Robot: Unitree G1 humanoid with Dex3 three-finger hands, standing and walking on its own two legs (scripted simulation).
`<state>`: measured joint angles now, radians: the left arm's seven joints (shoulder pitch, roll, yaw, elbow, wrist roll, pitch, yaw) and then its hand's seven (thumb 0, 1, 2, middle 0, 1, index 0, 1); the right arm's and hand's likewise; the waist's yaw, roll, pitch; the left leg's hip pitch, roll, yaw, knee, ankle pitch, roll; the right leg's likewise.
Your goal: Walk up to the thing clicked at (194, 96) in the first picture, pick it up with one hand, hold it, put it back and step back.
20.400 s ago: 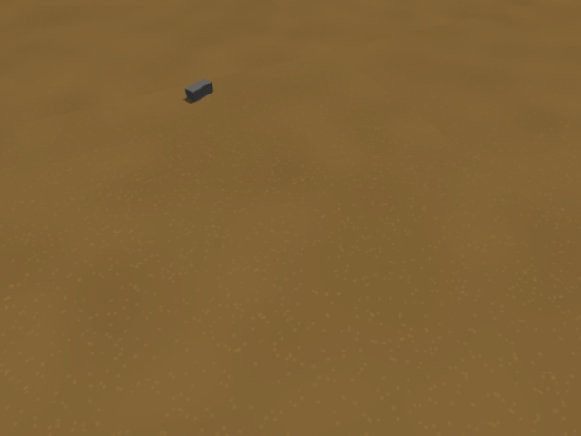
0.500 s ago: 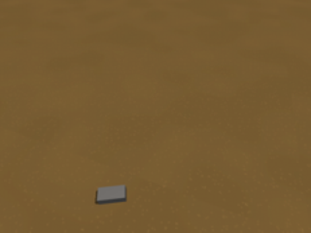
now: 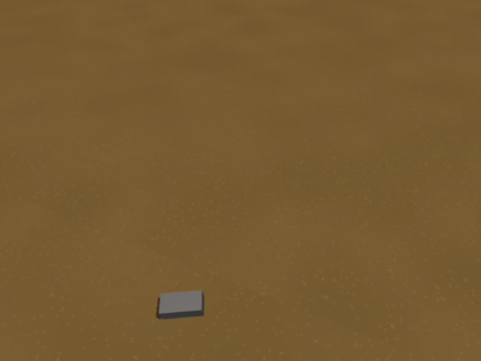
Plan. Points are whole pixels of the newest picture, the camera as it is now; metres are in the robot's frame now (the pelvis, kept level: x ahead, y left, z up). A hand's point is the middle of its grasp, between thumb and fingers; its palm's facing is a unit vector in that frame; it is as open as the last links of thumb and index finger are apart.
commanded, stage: walk up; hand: left
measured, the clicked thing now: (182, 304) +0.47 +0.26 -0.74
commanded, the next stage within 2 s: none
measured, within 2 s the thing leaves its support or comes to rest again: neither
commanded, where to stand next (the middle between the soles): +0.10 +0.02 m, yaw +1 degrees
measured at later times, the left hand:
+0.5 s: hand out of the picture +0.14 +0.34 -0.17, palm faces -0.04 -0.93 -0.36, open 7.4 cm
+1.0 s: hand (114, 342) +0.20 +0.26 -0.15, palm faces -0.04 -0.92 -0.38, open 7.4 cm
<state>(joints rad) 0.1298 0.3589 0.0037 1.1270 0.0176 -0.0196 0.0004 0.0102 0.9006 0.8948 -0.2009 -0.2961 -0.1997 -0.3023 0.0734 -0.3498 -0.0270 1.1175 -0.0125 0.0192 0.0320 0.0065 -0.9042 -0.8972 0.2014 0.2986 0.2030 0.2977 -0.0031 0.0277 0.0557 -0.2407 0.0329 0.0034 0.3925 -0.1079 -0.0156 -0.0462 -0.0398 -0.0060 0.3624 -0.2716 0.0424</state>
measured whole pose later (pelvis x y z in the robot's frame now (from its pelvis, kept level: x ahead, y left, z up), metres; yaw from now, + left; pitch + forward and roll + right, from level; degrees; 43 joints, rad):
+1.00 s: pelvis +0.07 +0.01 -0.02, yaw +1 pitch -1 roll +1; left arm 0.09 0.33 0.04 0.77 0.04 0.05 -0.01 0.01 0.90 0.89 -0.20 -0.30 -0.20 -0.30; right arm 0.16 -0.41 -0.03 0.86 0.01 0.02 -0.04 0.00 -0.90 -0.90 0.20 0.30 0.20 0.30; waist 0.01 0.02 0.17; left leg -0.39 -0.06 -0.08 1.06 -0.53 -0.02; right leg -0.37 0.00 -0.02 0.63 -0.24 -0.05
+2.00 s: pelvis +0.06 +0.02 +0.00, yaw +1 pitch -3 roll +0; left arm 0.08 0.36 -0.01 1.08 0.01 -0.03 0.01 0.01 0.90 0.89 -0.20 -0.30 -0.20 -0.30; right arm 0.12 -0.36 -0.03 1.08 -0.01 0.01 0.02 0.01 -0.90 -0.90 0.20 0.30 0.20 0.30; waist -0.02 0.00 0.05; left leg -0.07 -0.01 0.01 0.38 -0.26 0.01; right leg -0.15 -0.03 0.04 0.40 -0.20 0.04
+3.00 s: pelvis +0.05 -0.01 +0.01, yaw +2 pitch -2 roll +0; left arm 0.11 0.35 -0.01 1.13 0.01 -0.02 -0.01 0.01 0.90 0.89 -0.20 -0.30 -0.20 -0.30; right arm 0.11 -0.36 -0.01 1.15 -0.01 -0.01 0.01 0.01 -0.90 -0.90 0.20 0.30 0.20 0.30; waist -0.01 0.02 0.05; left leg -0.07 0.02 -0.03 0.31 -0.20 -0.03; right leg -0.14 0.00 0.01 0.33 -0.15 0.00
